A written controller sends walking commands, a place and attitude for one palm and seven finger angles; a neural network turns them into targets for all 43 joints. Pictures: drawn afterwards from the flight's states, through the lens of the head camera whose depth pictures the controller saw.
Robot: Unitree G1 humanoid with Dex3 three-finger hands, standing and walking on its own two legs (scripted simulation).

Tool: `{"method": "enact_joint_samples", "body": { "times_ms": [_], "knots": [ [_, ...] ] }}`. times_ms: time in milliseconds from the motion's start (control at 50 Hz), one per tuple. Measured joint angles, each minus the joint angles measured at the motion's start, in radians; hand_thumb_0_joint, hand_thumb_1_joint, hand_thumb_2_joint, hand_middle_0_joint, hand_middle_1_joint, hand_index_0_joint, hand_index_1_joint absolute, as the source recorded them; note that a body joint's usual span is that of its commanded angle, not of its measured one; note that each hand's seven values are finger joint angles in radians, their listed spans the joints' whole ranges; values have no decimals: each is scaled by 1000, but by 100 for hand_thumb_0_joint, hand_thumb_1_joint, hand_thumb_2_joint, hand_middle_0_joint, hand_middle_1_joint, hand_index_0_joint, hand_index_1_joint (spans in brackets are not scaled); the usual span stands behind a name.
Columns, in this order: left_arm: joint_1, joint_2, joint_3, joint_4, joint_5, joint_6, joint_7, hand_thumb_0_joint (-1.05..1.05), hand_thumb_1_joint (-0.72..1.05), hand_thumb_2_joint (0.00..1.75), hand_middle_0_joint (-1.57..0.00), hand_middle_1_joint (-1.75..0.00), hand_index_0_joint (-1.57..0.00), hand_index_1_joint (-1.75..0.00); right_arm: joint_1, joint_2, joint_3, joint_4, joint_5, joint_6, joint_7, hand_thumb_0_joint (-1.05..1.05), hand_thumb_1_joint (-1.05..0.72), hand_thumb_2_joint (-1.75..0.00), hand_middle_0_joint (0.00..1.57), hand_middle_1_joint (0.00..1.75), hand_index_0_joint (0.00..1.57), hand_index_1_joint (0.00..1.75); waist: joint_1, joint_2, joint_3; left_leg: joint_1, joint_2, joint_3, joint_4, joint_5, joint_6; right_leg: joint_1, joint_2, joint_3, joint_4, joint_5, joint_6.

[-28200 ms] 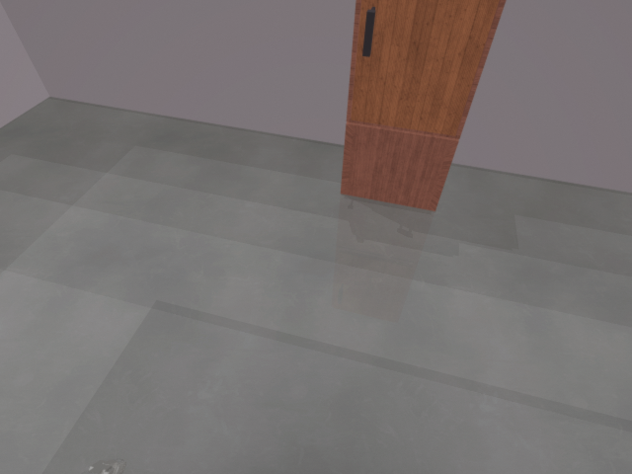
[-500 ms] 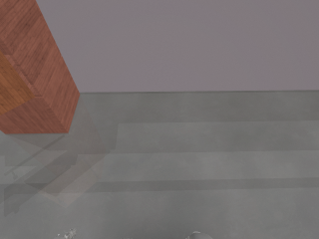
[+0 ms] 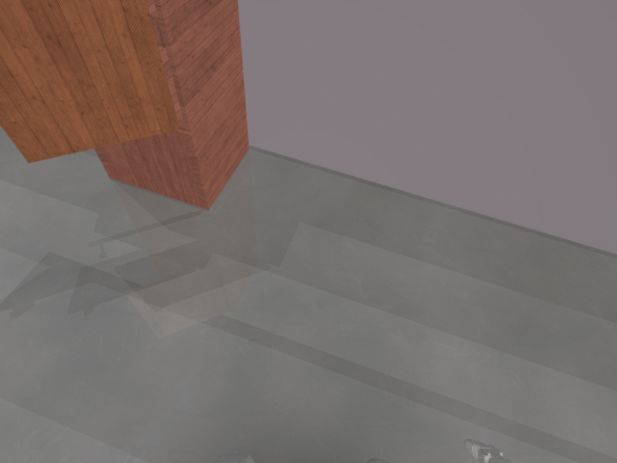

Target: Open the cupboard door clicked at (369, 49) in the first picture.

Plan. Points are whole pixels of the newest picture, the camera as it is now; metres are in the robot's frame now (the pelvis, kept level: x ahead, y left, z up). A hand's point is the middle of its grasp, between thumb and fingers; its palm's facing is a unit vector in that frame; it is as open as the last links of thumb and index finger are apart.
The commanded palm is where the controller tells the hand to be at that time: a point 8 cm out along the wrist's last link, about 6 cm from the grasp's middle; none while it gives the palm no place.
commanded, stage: turn to face it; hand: left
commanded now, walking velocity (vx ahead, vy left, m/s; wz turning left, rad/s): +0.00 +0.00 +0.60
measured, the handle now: out of the picture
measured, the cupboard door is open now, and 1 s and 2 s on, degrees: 44 44 44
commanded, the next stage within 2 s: take the last steps up to it in 0.64 s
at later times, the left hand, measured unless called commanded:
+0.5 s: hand out of the picture +0.05 +0.16 -0.13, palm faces +0.25 -0.93 -0.27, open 7.4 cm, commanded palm none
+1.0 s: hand out of the picture -0.02 +0.16 -0.15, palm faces +0.48 -0.84 -0.25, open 7.4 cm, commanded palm none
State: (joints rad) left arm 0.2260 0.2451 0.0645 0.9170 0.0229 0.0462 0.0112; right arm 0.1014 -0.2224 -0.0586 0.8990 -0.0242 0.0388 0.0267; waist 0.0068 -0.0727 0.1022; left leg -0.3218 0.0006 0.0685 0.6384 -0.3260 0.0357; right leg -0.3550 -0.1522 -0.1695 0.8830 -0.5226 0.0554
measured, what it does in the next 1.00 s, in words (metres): steps on the spot, turning left: right foot, then left foot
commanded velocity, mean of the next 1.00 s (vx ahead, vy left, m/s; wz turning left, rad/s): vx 0.08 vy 0.04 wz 0.37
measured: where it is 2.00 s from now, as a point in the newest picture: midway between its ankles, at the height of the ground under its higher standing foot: (235, 431)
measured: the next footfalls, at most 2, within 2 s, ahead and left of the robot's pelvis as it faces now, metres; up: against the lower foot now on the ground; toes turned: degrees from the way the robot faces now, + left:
right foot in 0.34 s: +0.06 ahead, -0.16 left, +0.00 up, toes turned +9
left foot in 0.70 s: +0.00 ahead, +0.08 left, +0.00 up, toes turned +26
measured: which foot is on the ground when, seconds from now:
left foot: down 0.00-0.34, up 0.36-0.68, down 0.70-1.00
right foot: up 0.00-0.32, down 0.34-0.70, up 0.72-0.98, down 1.00-1.00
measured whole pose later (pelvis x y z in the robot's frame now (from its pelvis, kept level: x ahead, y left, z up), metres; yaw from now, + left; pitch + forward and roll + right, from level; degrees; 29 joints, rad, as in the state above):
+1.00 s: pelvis +0.03 -0.05 +0.01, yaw +27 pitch +0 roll +1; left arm 0.24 0.21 0.06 0.97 0.03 0.00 -0.02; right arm 0.19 -0.19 -0.03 0.97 -0.03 0.02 0.00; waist 0.02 0.02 0.05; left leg -0.25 0.00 -0.01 0.56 -0.31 0.00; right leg -0.27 -0.06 -0.09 0.63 -0.43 0.03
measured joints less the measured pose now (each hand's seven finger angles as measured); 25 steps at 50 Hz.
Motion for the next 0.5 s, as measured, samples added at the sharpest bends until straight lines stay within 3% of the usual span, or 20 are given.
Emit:
{"method": "enact_joint_samples", "body": {
  "times_ms": [60,120,200,300,340,400,440,500],
  "knots": [
    [-27,18,10,17,0,20,2,1,91,90,-20,-30,-20,-30,17,11,9,-6,-4,-8,-19,0,-91,-90,20,30,20,30,1,10,-6,5,-3,-33,-33,17,-8,-95,41,90,192,17,17],
    [-46,26,14,7,-1,16,-3,1,91,90,-19,-30,-19,-30,33,15,16,1,-4,-9,-26,0,-90,-90,20,30,20,30,4,25,-10,28,-8,-61,-100,59,-13,-135,56,135,224,84,25],
    [-70,24,13,-16,-4,9,-5,1,91,90,-19,-30,-19,-30,54,16,16,12,-7,-6,-24,0,-90,-90,21,30,21,30,-3,51,-14,34,-10,-102,-142,90,-22,-120,71,160,117,99,28],
    [-99,8,1,-44,-9,-5,-4,0,91,90,-19,-30,-19,-30,76,9,4,20,-8,10,-20,0,-90,-90,21,30,21,30,-26,87,-16,1,-18,-169,-108,84,-52,-8,112,155,-152,128,17],
    [-95,3,-5,-61,-6,-25,-3,0,91,90,-19,-30,-19,-30,89,3,-4,20,-1,18,-18,0,-90,-90,21,30,21,30,-26,89,-27,-36,-33,-186,-47,56,-62,62,114,146,-306,205,-6],
    [-88,-34,-21,-59,2,-42,6,0,91,90,-19,-30,-20,-30,75,-26,-22,38,1,34,-16,1,-90,-90,21,30,21,30,-31,124,-8,-132,-40,-167,260,-137,-65,74,109,103,-274,182,-56],
    [-71,-53,-29,-53,2,-40,10,0,91,90,-20,-30,-20,-30,67,-36,-28,46,1,43,-12,1,-90,-90,21,30,20,30,-35,121,-3,-179,-32,-125,438,-134,-74,103,95,82,-295,181,-64],
    [-46,-66,-35,-37,4,-37,11,0,91,90,-20,-30,-20,-30,59,-35,-26,49,2,45,-6,1,-91,-90,20,30,20,30,-42,97,-2,-186,-5,-74,490,-105,-90,139,71,50,-338,193,-64]
  ]
}}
